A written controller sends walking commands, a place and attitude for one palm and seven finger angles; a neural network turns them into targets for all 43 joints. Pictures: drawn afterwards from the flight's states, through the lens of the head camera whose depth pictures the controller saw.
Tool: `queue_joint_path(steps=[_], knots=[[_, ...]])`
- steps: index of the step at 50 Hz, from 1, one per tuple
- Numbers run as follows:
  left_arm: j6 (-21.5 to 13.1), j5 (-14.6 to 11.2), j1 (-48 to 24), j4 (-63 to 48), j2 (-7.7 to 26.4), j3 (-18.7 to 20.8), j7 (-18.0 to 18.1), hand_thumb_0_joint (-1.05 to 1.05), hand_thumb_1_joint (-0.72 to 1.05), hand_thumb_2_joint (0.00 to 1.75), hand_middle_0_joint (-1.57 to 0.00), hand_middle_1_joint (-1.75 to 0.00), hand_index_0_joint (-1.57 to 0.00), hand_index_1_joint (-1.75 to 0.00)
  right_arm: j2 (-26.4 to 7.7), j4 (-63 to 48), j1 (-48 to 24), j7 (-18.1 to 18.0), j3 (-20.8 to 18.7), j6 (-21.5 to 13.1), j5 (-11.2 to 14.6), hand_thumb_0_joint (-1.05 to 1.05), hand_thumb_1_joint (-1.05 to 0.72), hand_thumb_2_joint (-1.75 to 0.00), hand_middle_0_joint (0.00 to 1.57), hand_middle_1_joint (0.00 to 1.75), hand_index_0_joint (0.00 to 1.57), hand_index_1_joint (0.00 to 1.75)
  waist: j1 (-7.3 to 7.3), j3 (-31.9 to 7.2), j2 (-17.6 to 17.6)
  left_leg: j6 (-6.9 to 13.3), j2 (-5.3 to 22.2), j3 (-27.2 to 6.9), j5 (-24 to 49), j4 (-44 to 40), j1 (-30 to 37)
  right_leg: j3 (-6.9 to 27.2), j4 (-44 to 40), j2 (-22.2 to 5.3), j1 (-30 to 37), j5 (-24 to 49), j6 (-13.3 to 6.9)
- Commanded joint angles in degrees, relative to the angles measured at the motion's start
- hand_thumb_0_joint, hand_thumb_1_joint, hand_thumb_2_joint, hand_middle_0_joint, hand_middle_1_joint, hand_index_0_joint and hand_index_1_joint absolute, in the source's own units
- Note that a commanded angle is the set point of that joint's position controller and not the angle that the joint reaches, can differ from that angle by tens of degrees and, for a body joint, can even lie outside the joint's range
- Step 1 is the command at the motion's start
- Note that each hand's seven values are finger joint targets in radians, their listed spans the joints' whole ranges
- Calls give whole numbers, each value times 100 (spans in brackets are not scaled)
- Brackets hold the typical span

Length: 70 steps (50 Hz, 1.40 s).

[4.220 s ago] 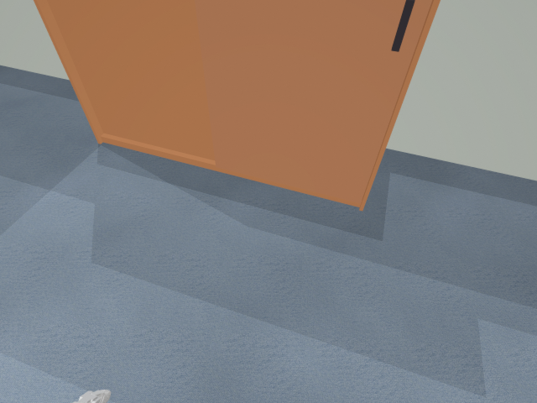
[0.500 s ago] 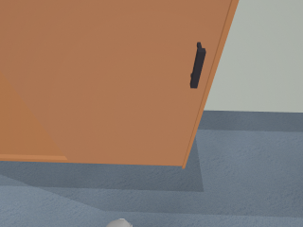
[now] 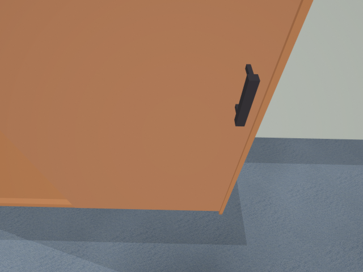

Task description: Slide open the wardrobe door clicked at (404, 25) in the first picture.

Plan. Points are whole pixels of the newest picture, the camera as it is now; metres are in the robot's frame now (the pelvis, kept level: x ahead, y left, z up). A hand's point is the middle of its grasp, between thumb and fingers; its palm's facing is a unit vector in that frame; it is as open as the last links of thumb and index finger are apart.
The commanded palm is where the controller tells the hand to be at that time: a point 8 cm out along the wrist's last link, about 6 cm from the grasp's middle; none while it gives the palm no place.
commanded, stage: come to a stop and stand still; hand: right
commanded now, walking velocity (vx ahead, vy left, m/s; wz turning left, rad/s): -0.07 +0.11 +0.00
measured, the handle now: (244, 96) +0.49 -0.12 +0.13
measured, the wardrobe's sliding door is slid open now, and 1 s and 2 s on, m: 0.00 0.00 0.00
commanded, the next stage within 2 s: none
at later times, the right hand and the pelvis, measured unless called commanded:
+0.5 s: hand out of the picture -0.02 -0.15 -0.16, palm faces +0.03 +0.98 -0.22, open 7.4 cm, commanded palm none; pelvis -0.04 +0.03 +0.01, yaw +1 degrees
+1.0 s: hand out of the picture -0.03 -0.15 -0.18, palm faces +0.01 +0.99 -0.16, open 7.4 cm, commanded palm none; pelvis -0.03 +0.01 +0.00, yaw +0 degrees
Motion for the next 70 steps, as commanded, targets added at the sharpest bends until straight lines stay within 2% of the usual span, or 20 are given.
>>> queue_joint_path(steps=[1, 2, 6, 13, 16, 17, 19, 21, 25, 29, 33, 42, 43, 44, 45, 47, 49, 53, 61, 70], knots=[[-110, 61, 769, -275, 843, 117, -8, 0, 90, 90, -20, -30, -20, -30, -469, -399, 385, -11, -118, 46, 63, 0, -90, -90, 20, 30, 20, 30, 89, -474, -1267, -220, 124, -201, -623, 749, -491, 1618, -1677, -1684, 683, 3182, -852], [-127, 81, 594, -340, 893, 116, 37, 0, 90, 90, -20, -30, -20, -30, -539, -400, 276, -36, -99, 84, 42, 0, -90, -90, 20, 30, 20, 30, 167, -459, -1434, -259, -163, -508, -1958, 1901, -492, 2032, -2096, -1940, 392, 3109, -1220], [-179, 75, -29, -504, 756, 48, 124, 0, 90, 90, -20, -30, -20, -30, -555, -167, 566, 39, -131, 81, 8, 0, -90, -90, 20, 30, 20, 30, -49, -608, -677, -298, -85, -1048, -1323, 2914, -906, 1210, -1720, -1471, 746, 2966, -1254], [-128, 67, 320, -294, 906, 166, 67, 0, 90, 90, -20, -30, -20, -30, -391, -205, 421, 92, -10, 95, 11, 0, -90, -90, 20, 30, 20, 30, 264, -790, -927, -335, 5, -708, -1486, 1141, -445, 1313, -1970, -1444, 1241, 1559, -1197], [-115, 27, 194, -238, 893, 179, 11, 0, 90, 90, -20, -30, -20, -30, -358, 27, 902, 83, 30, 8, 24, 0, -90, -90, 20, 30, 20, 30, 53, -824, -753, -283, -92, -486, -468, -477, 406, 1071, -1728, -1141, 914, 1125, -911], [-105, -7, 180, -229, 785, 174, -6, 0, 90, 90, -20, -30, -20, -30, -429, 106, 1091, 63, 31, -27, 4, 0, -90, -90, 20, 30, 20, 30, -4, -726, -473, -266, -15, -532, 2, -1194, 769, 834, -1532, -887, 602, 710, -669], [-98, -60, 179, -272, 247, 41, -73, 0, 90, 90, -20, -30, -20, -30, -894, 62, 809, 16, 22, -123, -13, 0, -90, -90, 20, 30, 20, 30, 136, -303, 688, 175, 1084, -1752, -74, -1843, 489, 200, -908, -198, 37, -33, -153], [-15, 28, 34, -243, 234, 1, -94, 0, 90, 90, -20, -30, -20, -30, -948, 4, 425, 19, 15, -176, 9, 0, -90, -90, 20, 30, 20, 30, 130, 64, 1491, 345, 1133, -1894, -1107, -2182, -660, 191, -630, -142, 500, -78, -105], [-129, 16, 588, 196, 257, -91, -56, 0, 90, 90, -20, -30, -20, -30, -628, 174, 531, 32, 116, -198, 67, 0, -90, -90, 20, 30, 20, 30, 225, 33, 432, 126, 580, -1286, -423, -1662, -406, 307, -1095, -272, 915, 931, -152], [-58, 22, 725, 354, 266, -90, -52, 0, 90, 90, -20, -30, -20, -30, -617, 265, 621, 17, 92, -113, 40, 0, -90, -90, 20, 30, 20, 30, 195, 581, 406, 110, 565, -1391, -1829, -2045, -898, 259, -1012, -252, 731, 258, -90], [-82, 41, 992, 475, 159, -134, -19, 0, 90, 90, -20, -30, -20, -30, -511, 353, 741, 25, 90, -113, 70, 0, -90, -90, 20, 30, 20, 30, 174, 617, 114, 120, 479, -1305, -1715, -1884, -794, 316, -1101, -268, 572, 241, -109], [-205, 7, 1216, 572, 83, -143, 49, 0, 90, 90, -20, -30, -20, -30, -262, 530, 1103, 8, 126, -149, 93, 0, -90, -90, 20, 30, 20, 30, 49, 102, -33, 20, 338, -1013, -521, -1465, 75, 480, -1312, -336, 487, 750, -174], [-312, 14, 365, 136, 201, -215, -34, 0, 90, 90, -20, -30, -20, -30, -368, 600, 1485, -191, 232, -353, -31, 0, -90, -90, 20, 30, 20, 30, -233, 333, -12, -22, 690, -1614, 2208, -1492, -47, 277, 33, -251, -3, 1025, -69], [-333, 8, 804, -147, -22, -258, -25, 0, 90, 90, -20, -30, -20, -30, -596, 473, 1255, -188, 152, -473, -41, 0, -90, -90, 20, 30, 20, 30, 244, -334, -46, 112, 1059, -1404, 4626, -1077, 734, 305, -141, -177, 101, 1021, -107], [-385, -5, 1233, -102, -84, -266, -16, 0, 90, 90, -20, -30, -20, -30, -628, 337, 1280, -182, 146, -502, -8, 0, -90, -90, 20, 30, 20, 30, 226, -1108, 433, 155, 917, -1103, 4738, -473, 1283, 231, -373, -138, 327, 873, -235], [-409, -29, 1333, -98, 146, -215, 6, 0, 90, 90, -20, -30, -20, -30, -483, 228, 1300, -162, 152, -469, 46, 0, -90, -90, 20, 30, 20, 30, 138, -1366, 444, 93, 624, -909, 3774, -196, 1357, 342, -375, -207, 502, 1892, -348], [-381, -23, 1236, -175, 229, -205, 12, 0, 90, 90, -20, -30, -20, -30, -369, 141, 1316, -153, 184, -358, 14, 0, -90, -90, 20, 30, 20, 30, 105, -729, -170, 56, 406, -820, 1943, -307, 739, 495, -434, -370, 468, 2428, -422], [-247, 1, 916, -392, 393, -124, -24, 0, 90, 90, -20, -30, -20, -30, -314, -29, 1341, -107, 189, -191, -14, 0, -90, -90, 20, 30, 20, 30, 69, 409, 33, 76, 171, -835, -630, -698, -31, 887, -1068, -341, -384, 94, -482], [-196, 54, 627, -717, 811, -27, -78, 0, 90, 90, -20, -30, -20, -30, -516, -311, 1587, -39, 156, -131, -51, 0, -90, -90, 20, 30, 20, 30, -23, 17, -479, 33, 1, -610, -831, -372, 171, 1434, -2072, -498, -521, -1592, -565], [-211, 24, 476, -723, 1001, -23, -115, 0, 90, 90, -20, -30, -20, -30, -821, -358, 1666, 22, 155, -193, -58, 0, -90, -90, 20, 30, 20, 30, 22, -56, -216, 55, 169, -825, -895, -842, -120, 1172, -1940, -371, -105, -1195, -466]])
